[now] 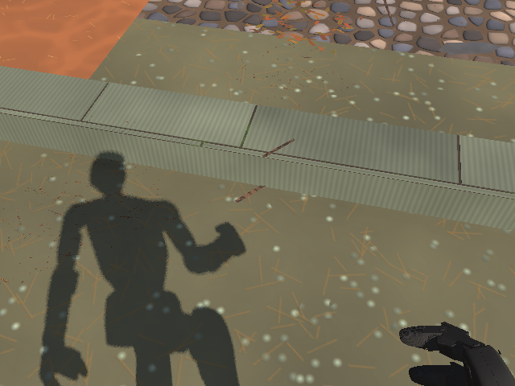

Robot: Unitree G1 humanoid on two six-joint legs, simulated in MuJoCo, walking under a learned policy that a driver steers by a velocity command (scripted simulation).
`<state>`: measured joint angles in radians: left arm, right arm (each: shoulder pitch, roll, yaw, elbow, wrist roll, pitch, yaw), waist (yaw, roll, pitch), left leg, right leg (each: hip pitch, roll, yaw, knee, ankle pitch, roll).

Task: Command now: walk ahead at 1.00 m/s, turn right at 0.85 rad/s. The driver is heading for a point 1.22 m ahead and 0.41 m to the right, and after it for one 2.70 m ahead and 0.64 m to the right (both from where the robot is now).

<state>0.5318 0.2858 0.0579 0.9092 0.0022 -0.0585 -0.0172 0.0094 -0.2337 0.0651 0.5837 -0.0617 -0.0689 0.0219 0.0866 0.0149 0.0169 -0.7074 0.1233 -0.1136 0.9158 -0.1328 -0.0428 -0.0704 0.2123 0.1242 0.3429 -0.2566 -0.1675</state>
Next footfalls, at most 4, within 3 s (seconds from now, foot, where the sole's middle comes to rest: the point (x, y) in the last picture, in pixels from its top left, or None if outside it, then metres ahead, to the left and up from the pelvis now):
0.16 left None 0.39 0.18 -0.78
0.62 right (345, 314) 0.71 -0.15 -0.77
0.98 left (351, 228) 1.01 -0.17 -0.77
1.22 right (487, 212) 1.00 -0.55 -0.63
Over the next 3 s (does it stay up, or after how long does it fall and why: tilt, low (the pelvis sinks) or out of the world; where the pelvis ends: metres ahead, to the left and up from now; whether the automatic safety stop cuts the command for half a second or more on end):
stays up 2.40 -1.06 0.14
